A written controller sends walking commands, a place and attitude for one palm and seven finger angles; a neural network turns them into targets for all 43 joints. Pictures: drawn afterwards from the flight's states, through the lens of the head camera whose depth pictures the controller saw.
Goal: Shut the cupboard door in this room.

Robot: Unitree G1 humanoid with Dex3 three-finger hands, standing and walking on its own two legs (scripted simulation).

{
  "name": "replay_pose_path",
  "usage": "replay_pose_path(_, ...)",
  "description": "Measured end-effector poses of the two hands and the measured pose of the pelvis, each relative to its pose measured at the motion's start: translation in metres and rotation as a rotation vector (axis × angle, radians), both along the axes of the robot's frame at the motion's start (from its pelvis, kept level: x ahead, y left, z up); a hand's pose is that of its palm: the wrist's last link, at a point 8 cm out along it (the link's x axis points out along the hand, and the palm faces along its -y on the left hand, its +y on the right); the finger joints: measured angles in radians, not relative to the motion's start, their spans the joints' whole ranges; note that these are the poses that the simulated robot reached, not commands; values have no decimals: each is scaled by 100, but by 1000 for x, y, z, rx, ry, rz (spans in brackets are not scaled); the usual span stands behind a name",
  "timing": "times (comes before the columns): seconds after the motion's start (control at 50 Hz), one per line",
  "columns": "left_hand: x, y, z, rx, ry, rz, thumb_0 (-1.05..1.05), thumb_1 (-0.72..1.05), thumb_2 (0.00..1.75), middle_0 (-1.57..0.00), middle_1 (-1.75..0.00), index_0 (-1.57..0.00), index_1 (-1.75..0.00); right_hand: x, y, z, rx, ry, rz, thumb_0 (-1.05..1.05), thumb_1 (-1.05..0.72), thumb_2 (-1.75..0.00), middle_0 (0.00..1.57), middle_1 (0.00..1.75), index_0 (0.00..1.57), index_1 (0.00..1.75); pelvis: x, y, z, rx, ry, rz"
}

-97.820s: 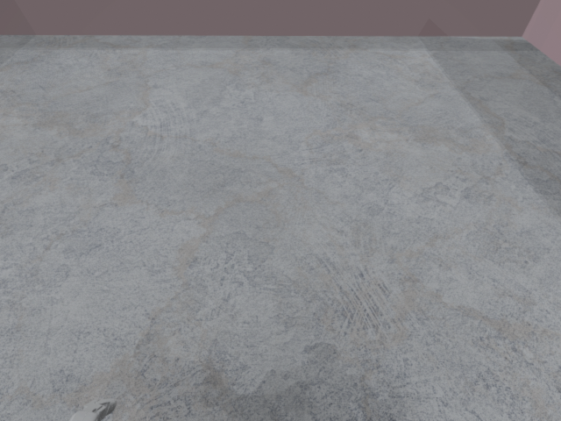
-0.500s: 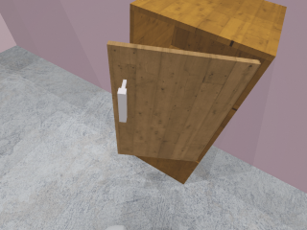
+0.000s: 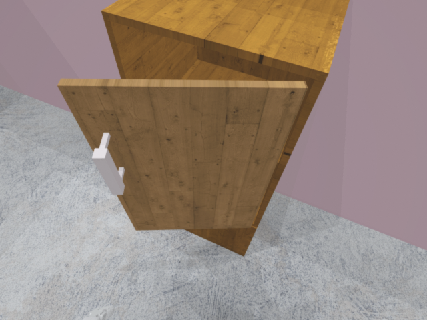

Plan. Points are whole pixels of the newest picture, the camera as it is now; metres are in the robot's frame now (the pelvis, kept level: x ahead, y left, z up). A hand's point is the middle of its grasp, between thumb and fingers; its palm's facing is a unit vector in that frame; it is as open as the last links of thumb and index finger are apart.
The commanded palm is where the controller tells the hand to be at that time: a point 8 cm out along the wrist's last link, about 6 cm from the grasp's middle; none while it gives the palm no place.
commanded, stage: come to a stop and stand still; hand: left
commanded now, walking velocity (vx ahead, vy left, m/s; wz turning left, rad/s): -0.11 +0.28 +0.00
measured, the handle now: (112, 164) +0.39 +0.22 +0.04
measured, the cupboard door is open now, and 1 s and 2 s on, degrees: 26 26 26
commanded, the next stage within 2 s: look again from close up in 1.24 s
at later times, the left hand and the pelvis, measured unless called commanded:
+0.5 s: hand out of the picture +0.00 +0.22 -0.17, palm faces +0.10 -0.98 -0.20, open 7.3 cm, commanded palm none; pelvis -0.04 +0.03 +0.01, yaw +1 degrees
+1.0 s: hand out of the picture -0.11 +0.17 -0.17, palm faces +0.06 -0.99 -0.14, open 7.3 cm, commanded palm none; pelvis -0.08 +0.02 +0.01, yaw +1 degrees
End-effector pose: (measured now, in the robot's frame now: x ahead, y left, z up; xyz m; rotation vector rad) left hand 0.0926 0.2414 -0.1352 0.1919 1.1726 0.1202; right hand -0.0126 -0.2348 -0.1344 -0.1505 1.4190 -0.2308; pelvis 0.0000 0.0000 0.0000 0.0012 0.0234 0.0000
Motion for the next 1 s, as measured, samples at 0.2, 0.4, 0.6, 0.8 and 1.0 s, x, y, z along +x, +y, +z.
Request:
replay_pose_path(0.2,-9,-31,8,-14,-32,39,-1,93,90,-20,-29,-21,-30,30,-13,-1,22,-41,34,0,-91,-90,20,30,20,30,-4,-10,6,10,-39,27)
replay_pose_path(0.4,-71,17,-16,-23,72,118,0,92,90,-20,-29,-20,-30,58,21,12,-16,-202,121,0,-91,-90,20,30,20,30,-28,18,-2,-5,-55,24)
replay_pose_path(0.6,-136,21,-4,-25,182,131,0,92,90,-19,-29,-20,-30,44,44,16,19,-213,139,0,-92,-90,20,30,20,30,-49,30,10,-2,-33,12)
replay_pose_path(0.8,-183,-5,-2,-53,224,107,0,91,90,-20,-29,-20,-30,-6,35,8,37,-171,80,-1,-94,-90,20,30,20,30,-71,27,11,-4,-61,11)
replay_pose_path(1.0,-206,-18,-6,-82,245,107,0,91,90,-20,-29,-20,-30,-82,30,8,32,3,47,0,-92,-90,20,30,20,30,-84,21,13,-6,-57,19)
